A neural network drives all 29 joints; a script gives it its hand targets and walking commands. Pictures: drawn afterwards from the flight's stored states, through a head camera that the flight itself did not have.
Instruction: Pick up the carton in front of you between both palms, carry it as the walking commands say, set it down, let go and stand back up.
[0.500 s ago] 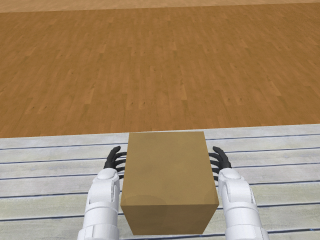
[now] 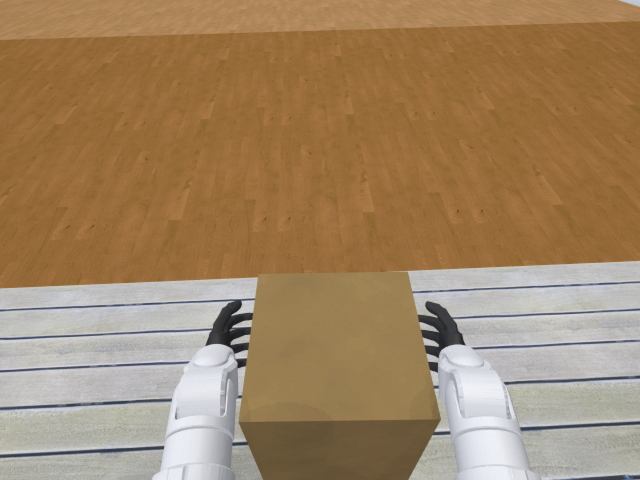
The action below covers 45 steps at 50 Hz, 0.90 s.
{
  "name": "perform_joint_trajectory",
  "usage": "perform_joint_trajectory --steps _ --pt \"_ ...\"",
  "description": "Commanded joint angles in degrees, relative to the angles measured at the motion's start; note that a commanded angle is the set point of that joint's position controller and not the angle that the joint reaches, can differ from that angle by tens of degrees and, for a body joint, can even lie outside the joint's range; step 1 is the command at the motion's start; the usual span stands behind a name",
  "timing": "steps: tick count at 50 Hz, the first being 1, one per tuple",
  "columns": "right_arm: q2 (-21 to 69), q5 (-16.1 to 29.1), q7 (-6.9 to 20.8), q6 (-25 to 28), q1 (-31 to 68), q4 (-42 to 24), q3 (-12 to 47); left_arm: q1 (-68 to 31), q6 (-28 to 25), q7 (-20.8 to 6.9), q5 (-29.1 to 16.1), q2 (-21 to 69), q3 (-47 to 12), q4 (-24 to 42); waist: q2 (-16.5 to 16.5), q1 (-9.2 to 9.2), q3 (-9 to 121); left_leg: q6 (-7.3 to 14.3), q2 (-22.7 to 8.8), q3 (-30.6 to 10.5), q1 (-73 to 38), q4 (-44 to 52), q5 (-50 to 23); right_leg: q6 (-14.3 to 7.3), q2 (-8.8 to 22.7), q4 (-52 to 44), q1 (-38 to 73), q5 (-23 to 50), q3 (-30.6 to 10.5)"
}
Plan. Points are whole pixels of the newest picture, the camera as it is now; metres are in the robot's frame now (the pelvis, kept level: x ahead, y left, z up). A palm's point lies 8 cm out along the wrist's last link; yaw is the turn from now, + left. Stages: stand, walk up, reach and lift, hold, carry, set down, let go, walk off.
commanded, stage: reach and lift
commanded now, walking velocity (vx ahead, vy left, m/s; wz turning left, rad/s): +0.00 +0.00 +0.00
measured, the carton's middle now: (334, 381) +0.30 +0.00 -0.05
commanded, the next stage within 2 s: hold in 0.08 s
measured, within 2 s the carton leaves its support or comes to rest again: neither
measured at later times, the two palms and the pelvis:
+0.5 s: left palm (216, 356) +0.28 +0.15 +0.05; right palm (455, 357) +0.27 -0.15 +0.05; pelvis -0.01 +0.00 +0.00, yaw +0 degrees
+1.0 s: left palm (217, 353) +0.28 +0.15 +0.05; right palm (454, 354) +0.28 -0.15 +0.05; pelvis -0.01 +0.00 +0.00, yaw +0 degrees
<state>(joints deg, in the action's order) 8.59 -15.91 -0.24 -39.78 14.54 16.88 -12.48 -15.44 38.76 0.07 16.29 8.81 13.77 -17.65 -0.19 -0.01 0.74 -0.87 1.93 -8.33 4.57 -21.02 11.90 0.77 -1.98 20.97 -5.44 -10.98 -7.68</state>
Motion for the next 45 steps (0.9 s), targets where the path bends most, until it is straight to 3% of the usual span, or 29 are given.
perform_joint_trajectory --steps 1,9,15,26,45 --pt "54.2 14.5 14.0 2.1 28.0 -2.9 30.4 -25.8 -1.0 -14.6 -14.5 54.3 -30.7 1.1 0.1 0.03 13.6 -0.4 4.0 4.3 -1.7 2.5 -12.7 0.3 -3.8 -1.9 5.7 13.0 3.9" --pt "53.8 16.6 13.9 -0.3 28.1 -8.1 33.7 -25.3 1.6 -14.0 -16.7 54.8 -33.9 6.2 -0.2 0.09 15.2 -0.7 3.8 4.0 -4.2 3.2 -15.4 0.4 -3.9 -2.5 7.6 15.1 3.8" --pt "51.3 14.7 14.0 -2.2 27.9 -5.2 30.0 -25.5 3.5 -13.9 -14.8 52.5 -30.5 3.3 -0.1 -0.05 8.0 -0.4 3.6 4.4 -1.7 4.7 -6.9 0.1 -3.6 -4.0 5.0 6.4 4.1" --pt "53.1 15.1 14.6 -1.6 33.5 -4.2 30.3 -30.9 2.9 -14.7 -15.1 54.1 -30.4 2.1 0.0 0.12 10.5 -0.1 3.4 4.7 -1.3 3.7 -4.1 -0.1 -3.3 -3.0 4.7 3.7 4.4" --pt "53.3 15.4 14.2 -1.9 30.6 -5.1 30.5 -28.4 2.9 -14.6 -15.0 53.4 -30.7 3.5 0.2 0.04 11.7 -0.2 3.7 4.6 -2.6 3.8 -9.2 0.3 -3.4 -3.1 6.6 9.3 4.0"
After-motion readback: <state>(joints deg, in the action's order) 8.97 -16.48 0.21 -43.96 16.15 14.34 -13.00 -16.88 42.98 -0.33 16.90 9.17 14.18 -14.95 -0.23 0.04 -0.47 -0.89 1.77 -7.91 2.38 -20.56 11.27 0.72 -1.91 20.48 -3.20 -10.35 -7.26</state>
